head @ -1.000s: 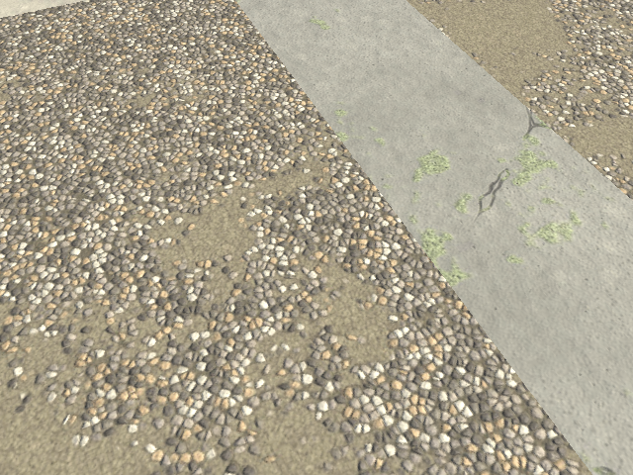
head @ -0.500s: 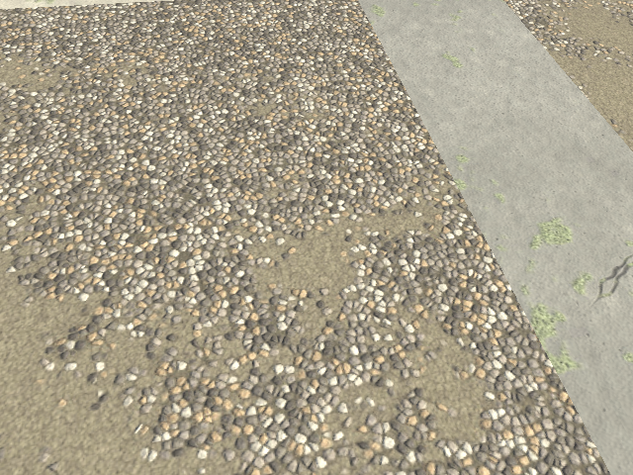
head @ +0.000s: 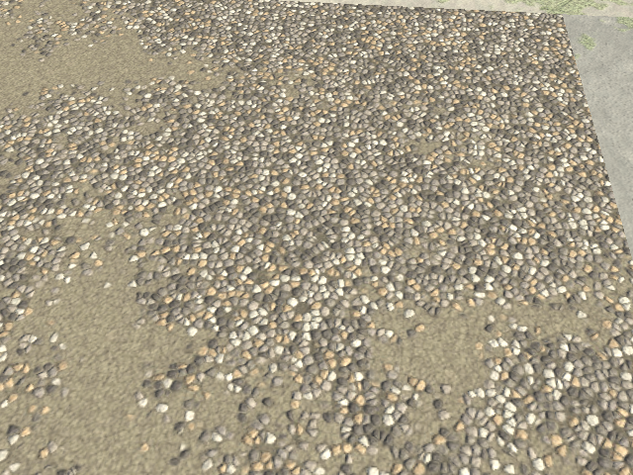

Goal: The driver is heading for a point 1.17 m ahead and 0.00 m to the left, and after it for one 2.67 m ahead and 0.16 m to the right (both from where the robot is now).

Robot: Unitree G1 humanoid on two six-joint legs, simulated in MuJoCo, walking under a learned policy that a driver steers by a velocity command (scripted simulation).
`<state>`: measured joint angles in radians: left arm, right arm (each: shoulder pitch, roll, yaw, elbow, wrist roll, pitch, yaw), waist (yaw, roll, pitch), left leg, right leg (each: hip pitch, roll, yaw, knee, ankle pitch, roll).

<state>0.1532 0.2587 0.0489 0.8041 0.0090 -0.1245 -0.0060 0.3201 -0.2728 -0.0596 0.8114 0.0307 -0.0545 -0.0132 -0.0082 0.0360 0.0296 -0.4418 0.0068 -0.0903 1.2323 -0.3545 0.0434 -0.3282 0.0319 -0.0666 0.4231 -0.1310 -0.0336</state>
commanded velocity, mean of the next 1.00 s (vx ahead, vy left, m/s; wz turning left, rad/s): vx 0.50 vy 0.00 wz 0.27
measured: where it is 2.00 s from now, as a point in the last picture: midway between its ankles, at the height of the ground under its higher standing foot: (271, 251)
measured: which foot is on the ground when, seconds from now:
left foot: up 0.00-0.36, down 0.38-0.94, up 0.96-1.00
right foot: down 0.00-0.40, up 0.42-0.92, down 0.94-1.00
